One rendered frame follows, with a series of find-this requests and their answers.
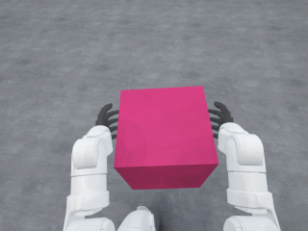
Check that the right robot forearm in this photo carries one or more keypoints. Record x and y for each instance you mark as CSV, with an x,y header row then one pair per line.
x,y
248,187

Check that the carton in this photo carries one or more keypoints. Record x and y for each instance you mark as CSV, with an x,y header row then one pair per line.
x,y
164,138

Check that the robot right upper arm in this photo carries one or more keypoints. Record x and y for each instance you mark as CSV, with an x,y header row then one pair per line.
x,y
249,223

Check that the right robot hand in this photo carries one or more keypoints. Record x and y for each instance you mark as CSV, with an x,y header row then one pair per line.
x,y
224,117

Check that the left robot hand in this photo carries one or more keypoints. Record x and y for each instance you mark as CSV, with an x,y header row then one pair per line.
x,y
103,116

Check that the robot left foot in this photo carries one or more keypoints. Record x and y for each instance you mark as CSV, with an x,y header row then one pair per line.
x,y
155,214

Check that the left robot shin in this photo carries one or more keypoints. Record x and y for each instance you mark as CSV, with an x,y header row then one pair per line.
x,y
145,209

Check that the left robot forearm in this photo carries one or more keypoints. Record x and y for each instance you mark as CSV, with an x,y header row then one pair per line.
x,y
88,189

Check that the robot left upper arm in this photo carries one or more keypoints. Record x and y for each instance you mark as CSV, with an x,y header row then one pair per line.
x,y
91,224

